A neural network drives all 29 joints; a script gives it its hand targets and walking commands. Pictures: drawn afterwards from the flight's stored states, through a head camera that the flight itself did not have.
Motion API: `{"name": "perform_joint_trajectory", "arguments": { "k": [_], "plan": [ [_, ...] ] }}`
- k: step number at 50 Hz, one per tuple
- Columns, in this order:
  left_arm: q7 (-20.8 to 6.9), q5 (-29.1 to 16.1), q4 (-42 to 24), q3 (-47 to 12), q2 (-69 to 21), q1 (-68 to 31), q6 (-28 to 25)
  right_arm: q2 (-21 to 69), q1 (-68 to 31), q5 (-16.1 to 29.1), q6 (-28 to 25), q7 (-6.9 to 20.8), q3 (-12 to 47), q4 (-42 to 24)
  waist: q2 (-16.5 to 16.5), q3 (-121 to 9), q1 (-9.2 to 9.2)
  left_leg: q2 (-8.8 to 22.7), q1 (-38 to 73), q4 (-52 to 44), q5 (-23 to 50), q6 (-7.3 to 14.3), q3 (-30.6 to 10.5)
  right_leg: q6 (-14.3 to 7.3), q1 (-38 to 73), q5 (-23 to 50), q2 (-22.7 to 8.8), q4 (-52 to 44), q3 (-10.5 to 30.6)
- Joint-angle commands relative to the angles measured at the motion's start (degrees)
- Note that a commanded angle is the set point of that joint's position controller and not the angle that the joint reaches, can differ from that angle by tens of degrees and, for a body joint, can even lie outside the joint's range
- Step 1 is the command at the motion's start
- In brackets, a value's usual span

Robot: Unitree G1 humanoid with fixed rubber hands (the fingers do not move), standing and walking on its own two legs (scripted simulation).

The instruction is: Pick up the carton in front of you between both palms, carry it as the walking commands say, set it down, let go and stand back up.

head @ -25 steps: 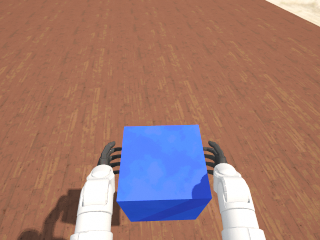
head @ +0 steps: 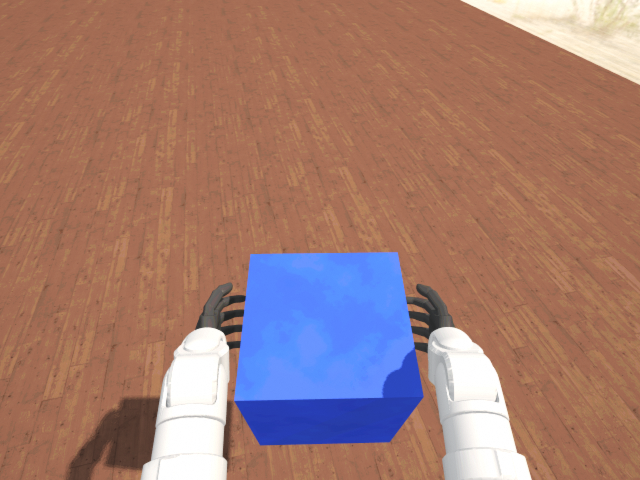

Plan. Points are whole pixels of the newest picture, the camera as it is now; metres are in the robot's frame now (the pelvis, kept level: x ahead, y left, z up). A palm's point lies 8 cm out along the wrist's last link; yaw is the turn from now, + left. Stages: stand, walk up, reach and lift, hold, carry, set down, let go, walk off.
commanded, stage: hold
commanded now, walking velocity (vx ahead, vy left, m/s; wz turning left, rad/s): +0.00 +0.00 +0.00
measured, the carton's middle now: (324, 354) +0.31 +0.00 -0.05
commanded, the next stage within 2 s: set down in 0.62 s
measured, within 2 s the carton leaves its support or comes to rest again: neither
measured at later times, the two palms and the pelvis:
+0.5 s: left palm (203, 330) +0.29 +0.16 +0.05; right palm (434, 335) +0.28 -0.14 +0.05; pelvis +0.00 +0.02 +0.00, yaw -2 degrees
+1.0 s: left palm (219, 320) +0.34 +0.15 +0.00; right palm (415, 319) +0.34 -0.14 +0.00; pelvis +0.01 +0.00 -0.01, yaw -1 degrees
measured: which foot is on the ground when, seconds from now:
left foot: down 0.00-1.00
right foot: down 0.00-1.00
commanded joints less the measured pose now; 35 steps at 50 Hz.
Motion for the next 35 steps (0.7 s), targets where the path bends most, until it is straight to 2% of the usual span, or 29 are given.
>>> {"name": "perform_joint_trajectory", "arguments": {
  "k": [1, 8, 18, 24, 35],
  "plan": [
    [-14.3, -13.6, -0.8, -27.6, -53.1, -24.8, -2.1, 52.6, -28.9, 14.1, -2.7, 14.7, 28.7, -2.6, 0.3, -11.2, 0.82, -5.4, 5.6, -2.1, 0.3, 1.8, -4.7, -0.5, -3.4, 0.9, 3.0, -5.3, 6.2],
    [-15.8, -13.9, 2.4, -27.0, -55.2, -29.1, -1.9, 54.4, -32.1, 13.5, -2.6, 15.8, 26.8, 0.9, 1.0, -10.5, 0.02, -4.6, 6.1, -2.7, -4.7, 1.4, -5.2, -1.1, -6.1, -4.6, 3.2, -5.4, 5.6],
    [-16.4, -14.0, 5.1, -26.2, -56.4, -31.5, -2.0, 55.3, -34.7, 13.2, -2.9, 16.7, 25.5, 3.4, 1.7, -11.5, 0.03, -3.7, 6.5, -3.6, -6.8, 1.1, -6.2, -1.2, -7.2, -5.4, 3.5, -4.6, 5.2],
    [-16.2, -14.0, 5.4, -26.0, -56.2, -31.3, -1.8, 55.1, -34.3, 13.1, -2.6, 16.4, 25.2, 3.4, 1.5, -12.0, -0.02, -3.6, 7.1, -3.4, -3.7, 1.0, -6.2, -0.9, -7.0, -3.2, 3.8, -4.5, 5.1],
    [-15.1, -14.1, 3.3, -26.1, -54.5, -29.8, -2.0, 54.8, -32.6, 13.5, -2.4, 15.3, 26.0, 1.4, 0.9, -14.7, 0.4, -4.5, 8.7, -1.8, 7.3, 1.0, -5.7, 0.2, -4.4, 5.6, 4.1, -3.9, 5.4]
  ]
}}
